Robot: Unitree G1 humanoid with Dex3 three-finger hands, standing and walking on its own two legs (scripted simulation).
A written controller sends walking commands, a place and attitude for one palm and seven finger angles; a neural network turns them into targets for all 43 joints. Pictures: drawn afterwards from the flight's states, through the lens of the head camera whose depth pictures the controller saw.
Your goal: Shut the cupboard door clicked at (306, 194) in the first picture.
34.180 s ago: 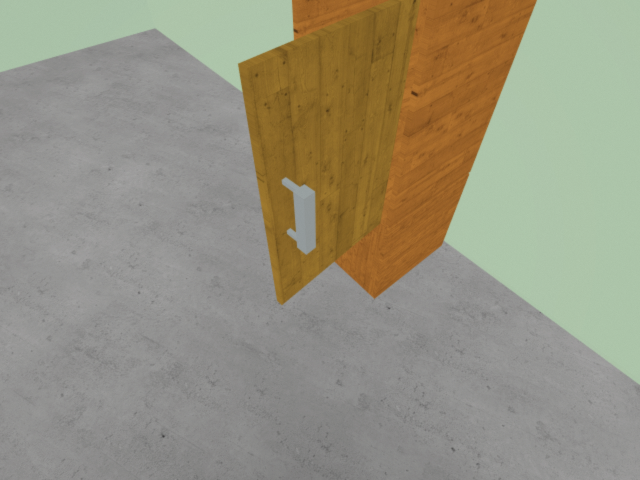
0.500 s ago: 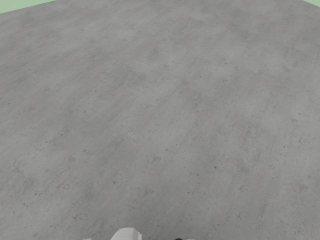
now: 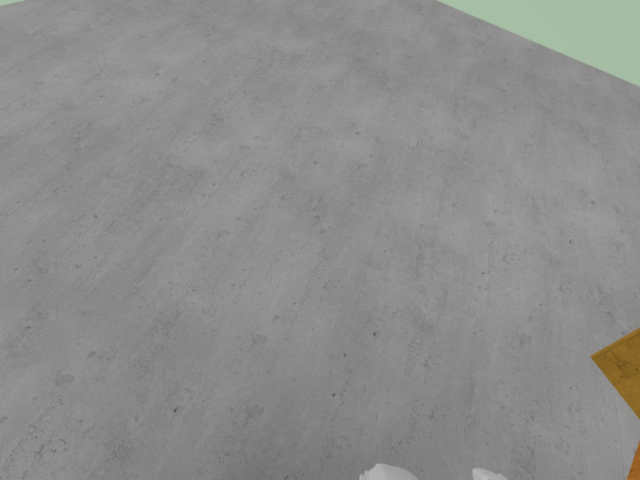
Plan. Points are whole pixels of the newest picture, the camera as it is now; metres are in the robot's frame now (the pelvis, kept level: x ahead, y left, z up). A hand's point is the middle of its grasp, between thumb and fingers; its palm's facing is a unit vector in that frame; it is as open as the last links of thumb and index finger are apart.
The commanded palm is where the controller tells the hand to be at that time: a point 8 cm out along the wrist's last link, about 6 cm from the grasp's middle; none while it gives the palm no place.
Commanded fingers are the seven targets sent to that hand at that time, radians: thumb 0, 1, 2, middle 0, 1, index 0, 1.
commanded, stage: turn to face it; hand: left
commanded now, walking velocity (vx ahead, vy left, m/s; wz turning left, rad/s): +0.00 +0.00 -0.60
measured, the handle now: out of the picture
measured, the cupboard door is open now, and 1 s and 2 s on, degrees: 64 64 64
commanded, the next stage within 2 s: take the last steps up to it in 1.76 s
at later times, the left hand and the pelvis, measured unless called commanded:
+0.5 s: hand (222, 451) +0.17 +0.15 -0.17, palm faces -0.29 -0.93 -0.22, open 7.4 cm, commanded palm none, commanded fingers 0.00 0.90 0.90 -0.20 -0.30 -0.20 -0.30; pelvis +0.03 -0.02 -0.01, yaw -17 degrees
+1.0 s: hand (270, 404) +0.24 +0.09 -0.16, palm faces -0.56 -0.78 -0.28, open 7.4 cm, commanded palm none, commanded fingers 0.00 0.90 0.90 -0.20 -0.30 -0.20 -0.30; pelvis +0.04 -0.03 -0.02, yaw -35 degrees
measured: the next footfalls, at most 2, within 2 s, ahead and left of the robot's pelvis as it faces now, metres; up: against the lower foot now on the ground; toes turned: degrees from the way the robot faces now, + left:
right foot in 0.18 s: +0.02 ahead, -0.15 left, +0.00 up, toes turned -12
left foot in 0.54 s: +0.14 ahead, +0.09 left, +0.00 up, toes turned -16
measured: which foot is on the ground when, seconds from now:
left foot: down 0.00-0.18, up 0.20-0.52, down 0.54-0.90, up 0.92-1.00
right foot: up 0.00-0.16, down 0.18-0.54, up 0.56-0.88, down 0.90-1.00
